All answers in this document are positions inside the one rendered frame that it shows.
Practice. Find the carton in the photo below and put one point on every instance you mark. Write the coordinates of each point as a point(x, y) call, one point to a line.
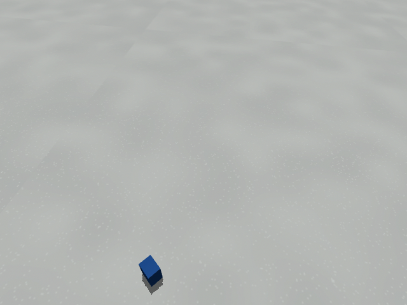
point(151, 270)

